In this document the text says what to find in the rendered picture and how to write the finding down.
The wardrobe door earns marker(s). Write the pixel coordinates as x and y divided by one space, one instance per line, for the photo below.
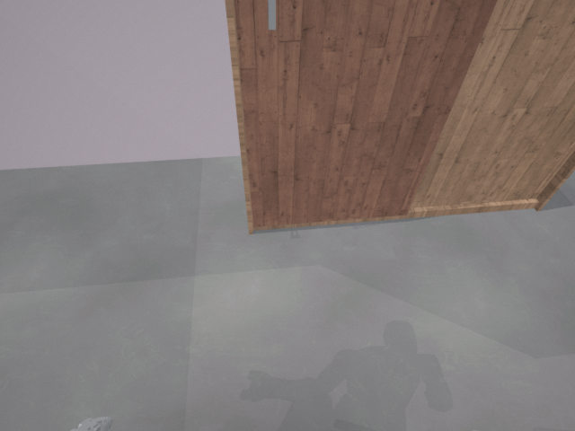
512 126
344 103

